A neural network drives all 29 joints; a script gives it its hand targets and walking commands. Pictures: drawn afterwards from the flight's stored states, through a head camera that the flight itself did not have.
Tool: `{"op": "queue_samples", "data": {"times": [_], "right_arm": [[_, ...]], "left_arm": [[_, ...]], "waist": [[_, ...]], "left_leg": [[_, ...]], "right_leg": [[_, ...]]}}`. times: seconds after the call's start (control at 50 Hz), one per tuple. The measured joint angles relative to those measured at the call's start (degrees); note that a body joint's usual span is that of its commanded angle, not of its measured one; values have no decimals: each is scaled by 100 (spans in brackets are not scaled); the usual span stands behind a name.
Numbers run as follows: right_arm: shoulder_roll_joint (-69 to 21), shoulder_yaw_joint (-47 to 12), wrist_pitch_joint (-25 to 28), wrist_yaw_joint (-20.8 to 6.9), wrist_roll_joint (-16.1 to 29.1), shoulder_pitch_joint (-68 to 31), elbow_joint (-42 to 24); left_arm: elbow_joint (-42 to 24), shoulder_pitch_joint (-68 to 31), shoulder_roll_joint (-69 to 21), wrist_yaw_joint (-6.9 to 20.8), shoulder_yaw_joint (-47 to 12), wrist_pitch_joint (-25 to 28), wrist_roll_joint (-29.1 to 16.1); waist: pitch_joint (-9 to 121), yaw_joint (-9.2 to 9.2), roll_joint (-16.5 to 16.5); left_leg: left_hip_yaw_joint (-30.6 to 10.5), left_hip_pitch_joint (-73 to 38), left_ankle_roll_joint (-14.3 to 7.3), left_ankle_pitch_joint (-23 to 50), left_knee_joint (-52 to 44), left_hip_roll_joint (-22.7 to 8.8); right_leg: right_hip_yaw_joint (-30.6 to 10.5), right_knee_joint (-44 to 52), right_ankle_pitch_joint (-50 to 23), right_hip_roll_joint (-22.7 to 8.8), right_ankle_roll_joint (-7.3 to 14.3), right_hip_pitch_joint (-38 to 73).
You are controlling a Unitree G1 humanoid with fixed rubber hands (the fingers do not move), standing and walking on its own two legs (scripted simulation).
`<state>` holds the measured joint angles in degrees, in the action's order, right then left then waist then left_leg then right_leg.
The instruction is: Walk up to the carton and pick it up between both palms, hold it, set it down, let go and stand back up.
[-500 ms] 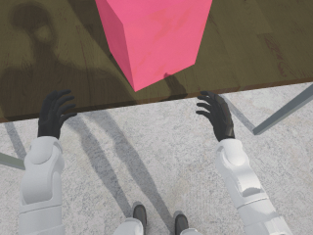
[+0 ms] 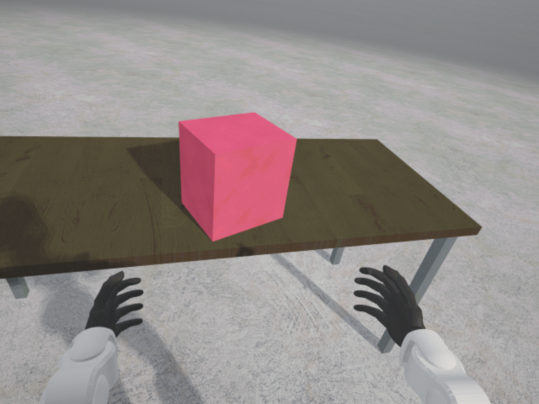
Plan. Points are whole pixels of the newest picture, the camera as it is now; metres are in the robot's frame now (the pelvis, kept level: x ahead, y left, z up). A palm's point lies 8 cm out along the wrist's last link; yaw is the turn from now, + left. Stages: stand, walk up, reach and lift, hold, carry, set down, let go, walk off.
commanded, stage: set down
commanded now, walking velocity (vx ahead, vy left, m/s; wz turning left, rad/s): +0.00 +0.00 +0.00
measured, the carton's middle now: (234, 173) +0.67 +0.16 +0.05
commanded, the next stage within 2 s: none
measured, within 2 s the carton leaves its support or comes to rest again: neither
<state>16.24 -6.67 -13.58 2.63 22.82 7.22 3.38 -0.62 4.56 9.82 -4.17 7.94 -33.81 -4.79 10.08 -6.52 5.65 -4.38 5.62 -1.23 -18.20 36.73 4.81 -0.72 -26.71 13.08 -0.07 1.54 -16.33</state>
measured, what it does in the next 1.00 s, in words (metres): shifts its weight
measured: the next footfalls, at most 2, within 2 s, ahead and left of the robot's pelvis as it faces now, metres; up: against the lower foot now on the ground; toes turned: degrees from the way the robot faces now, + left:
none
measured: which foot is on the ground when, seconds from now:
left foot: down 0.00-1.00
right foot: down 0.00-1.00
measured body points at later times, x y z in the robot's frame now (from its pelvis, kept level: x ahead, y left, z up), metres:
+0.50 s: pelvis -0.04 -0.01 +0.00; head +0.04 -0.02 +0.44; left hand +0.24 +0.22 +0.03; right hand +0.22 -0.18 -0.02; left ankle -0.09 +0.09 -0.74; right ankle +0.01 -0.12 -0.74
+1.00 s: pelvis -0.07 -0.03 +0.00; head -0.07 -0.03 +0.45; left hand +0.14 +0.22 +0.02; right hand +0.15 -0.20 +0.00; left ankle -0.09 +0.09 -0.74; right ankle +0.00 -0.12 -0.74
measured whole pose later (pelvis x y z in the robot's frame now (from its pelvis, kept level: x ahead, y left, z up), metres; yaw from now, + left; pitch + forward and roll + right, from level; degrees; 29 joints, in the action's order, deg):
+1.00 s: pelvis -0.07 -0.03 +0.00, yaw -2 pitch -1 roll +1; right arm 14.4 -9.3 2.0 2.0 15.2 19.2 5.2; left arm -0.9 14.6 9.5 -4.9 5.3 -10.9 -5.1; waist -0.5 -6.0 0.8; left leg -1.7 7.0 -0.8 -16.1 24.3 1.6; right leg 0.1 -23.7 6.2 2.4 2.3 -16.4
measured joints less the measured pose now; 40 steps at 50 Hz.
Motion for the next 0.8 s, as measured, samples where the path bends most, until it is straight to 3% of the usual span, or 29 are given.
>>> {"op": "queue_samples", "data": {"times": [0.04, 0.08, 0.1, 0.12, 0.18, 0.26, 0.48, 0.64, 0.8], "right_arm": [[-31, 184, -92, -4, -133, -396, 3], [-184, 217, -77, -90, -143, -528, 0], [-186, 202, -68, -125, -145, -450, 5], [-185, 199, -156, -127, -213, -417, 25], [-186, 201, -440, -155, -494, -766, 496], [-187, 148, 80, -142, -482, -500, 426], [-187, 32, 1280, -145, -512, 84, 297], [-186, -272, 1614, -94, -621, 419, 213], [-186, -283, 1757, -34, -677, 805, 174]], "left_arm": [[39, -344, -7, -225, -1, 29, 3], [-344, -365, -22, -409, -8, 172, -3], [-530, -321, -80, -361, -9, 227, -8], [-528, -379, -94, -282, -5, 287, -9], [586, -1185, 23, -184, -2, 398, 51], [-5, -852, -68, -114, -5, 504, 98], [-283, -298, -74, -82, -262, 1458, 72], [-245, 214, -74, 117, -269, 1904, -30], [-224, 636, -75, 98, -267, 2241, -29]], "waist": [[-85, 216, -341], [-551, 385, -307], [-663, 426, -291], [-713, 392, -271], [-849, 246, -175], [-1335, 358, -252], [-1766, 303, -765], [-1766, 212, -809], [-1594, 80, -736]], "left_leg": [[-10, -256, 0, -1057, -882, -351], [70, -300, -1, -648, -918, -360], [70, -312, -1, -427, -973, -356], [104, -254, 0, -291, -991, -347], [262, 2, -8, -245, -884, -262], [264, -17, -12, -131, -1007, -266], [264, 320, -12, -16, -1075, -284], [264, 320, -11, 100, -1200, -308], [266, 317, 35, 167, -1243, -320]], "right_leg": [[126, -6, -77, 255, -39, -303], [121, -11, -741, 275, -66, -89], [120, -8, -930, 278, -66, 80], [119, 45, -693, 276, -66, 179], [75, 254, -246, 190, -83, 293], [75, 300, -462, 190, -84, 267], [76, 300, -502, 208, -48, -101], [76, 300, -540, 235, 31, -162], [78, 300, -646, 245, 68, -184]]}}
